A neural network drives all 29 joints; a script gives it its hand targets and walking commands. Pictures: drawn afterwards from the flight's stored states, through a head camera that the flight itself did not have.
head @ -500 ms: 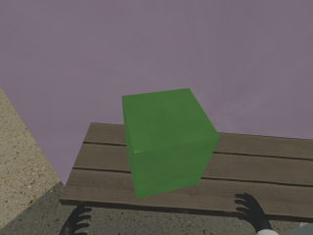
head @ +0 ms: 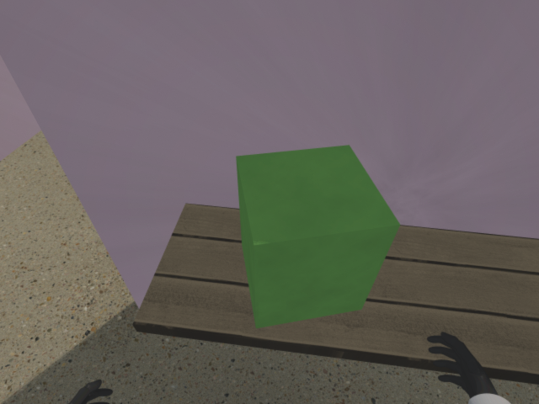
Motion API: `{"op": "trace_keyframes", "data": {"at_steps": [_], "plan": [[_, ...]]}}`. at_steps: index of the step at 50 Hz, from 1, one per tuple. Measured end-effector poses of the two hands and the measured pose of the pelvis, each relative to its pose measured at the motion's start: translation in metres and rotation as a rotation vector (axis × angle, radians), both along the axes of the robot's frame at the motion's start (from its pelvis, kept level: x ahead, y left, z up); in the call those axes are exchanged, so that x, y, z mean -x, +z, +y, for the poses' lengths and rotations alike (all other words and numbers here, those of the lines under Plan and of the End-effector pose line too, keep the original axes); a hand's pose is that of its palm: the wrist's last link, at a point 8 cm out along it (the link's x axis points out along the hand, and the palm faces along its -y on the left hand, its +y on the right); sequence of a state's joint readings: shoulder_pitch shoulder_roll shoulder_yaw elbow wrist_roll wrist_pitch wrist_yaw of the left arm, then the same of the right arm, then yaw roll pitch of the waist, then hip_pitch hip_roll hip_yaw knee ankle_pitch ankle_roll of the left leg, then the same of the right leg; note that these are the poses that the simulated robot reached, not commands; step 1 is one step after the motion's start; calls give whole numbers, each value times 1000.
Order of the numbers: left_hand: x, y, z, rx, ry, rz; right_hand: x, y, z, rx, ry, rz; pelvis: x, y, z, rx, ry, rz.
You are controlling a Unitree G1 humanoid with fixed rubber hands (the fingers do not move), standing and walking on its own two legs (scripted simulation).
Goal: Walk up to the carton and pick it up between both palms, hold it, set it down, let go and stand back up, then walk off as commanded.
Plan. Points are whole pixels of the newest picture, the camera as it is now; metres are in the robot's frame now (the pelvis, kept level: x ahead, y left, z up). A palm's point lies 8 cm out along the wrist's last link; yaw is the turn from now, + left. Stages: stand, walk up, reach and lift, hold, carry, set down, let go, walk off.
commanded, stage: walk off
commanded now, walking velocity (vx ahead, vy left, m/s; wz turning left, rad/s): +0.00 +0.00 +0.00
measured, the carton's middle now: (302, 237) +0.42 -0.04 +0.01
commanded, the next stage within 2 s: none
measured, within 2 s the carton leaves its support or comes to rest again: neither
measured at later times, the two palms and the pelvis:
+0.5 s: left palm out of the picture +0.04 +0.28 -0.09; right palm out of the picture +0.03 -0.35 -0.11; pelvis -0.06 -0.03 -0.01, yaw -4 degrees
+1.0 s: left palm out of the picture -0.10 +0.29 -0.13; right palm out of the picture -0.18 -0.31 -0.10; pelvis -0.21 +0.00 -0.02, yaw -2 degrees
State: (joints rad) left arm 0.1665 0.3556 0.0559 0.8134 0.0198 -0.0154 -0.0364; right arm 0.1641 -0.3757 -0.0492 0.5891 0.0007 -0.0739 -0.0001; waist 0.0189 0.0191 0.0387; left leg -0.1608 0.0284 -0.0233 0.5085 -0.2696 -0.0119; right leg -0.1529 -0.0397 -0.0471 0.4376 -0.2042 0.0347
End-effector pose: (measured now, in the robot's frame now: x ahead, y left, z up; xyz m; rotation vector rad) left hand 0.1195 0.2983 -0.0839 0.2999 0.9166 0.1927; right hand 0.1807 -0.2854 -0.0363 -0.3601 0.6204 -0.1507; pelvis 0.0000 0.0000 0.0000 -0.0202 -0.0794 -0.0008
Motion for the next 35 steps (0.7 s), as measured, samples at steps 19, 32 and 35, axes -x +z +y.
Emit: {"op": "trace_keyframes", "data": {"at_steps": [19,32,35], "plan": [[23,-3,-1,-92,-66,86,127,-52,-40,33,-194,352,38,-5,-9,-21,-20,59],[105,-8,-54,-53,-42,118,208,-75,-59,-6,-214,419,88,-6,-37,-67,-70,-1],[104,-10,-61,-36,-59,70,230,-73,-58,-3,-212,429,103,-8,-36,-63,-71,4]]}}
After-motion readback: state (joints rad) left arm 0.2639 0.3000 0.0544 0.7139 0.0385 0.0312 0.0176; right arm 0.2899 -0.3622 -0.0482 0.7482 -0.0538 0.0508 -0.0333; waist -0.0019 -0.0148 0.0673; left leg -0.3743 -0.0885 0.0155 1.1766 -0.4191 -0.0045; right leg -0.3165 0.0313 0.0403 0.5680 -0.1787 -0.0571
